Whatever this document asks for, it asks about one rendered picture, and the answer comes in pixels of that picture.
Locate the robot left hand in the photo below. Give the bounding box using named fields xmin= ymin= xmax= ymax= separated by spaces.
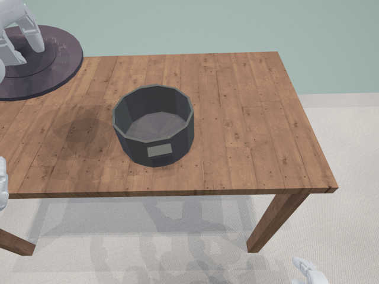
xmin=0 ymin=0 xmax=44 ymax=66

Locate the table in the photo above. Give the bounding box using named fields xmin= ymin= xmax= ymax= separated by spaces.
xmin=0 ymin=51 xmax=339 ymax=256

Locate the lid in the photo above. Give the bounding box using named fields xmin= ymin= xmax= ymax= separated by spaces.
xmin=0 ymin=25 xmax=83 ymax=102

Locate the robot right hand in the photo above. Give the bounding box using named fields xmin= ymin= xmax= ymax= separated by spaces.
xmin=291 ymin=256 xmax=329 ymax=284

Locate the knob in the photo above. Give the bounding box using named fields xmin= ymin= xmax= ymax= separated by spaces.
xmin=8 ymin=35 xmax=33 ymax=58

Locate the pot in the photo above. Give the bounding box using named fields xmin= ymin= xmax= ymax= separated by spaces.
xmin=112 ymin=83 xmax=194 ymax=167

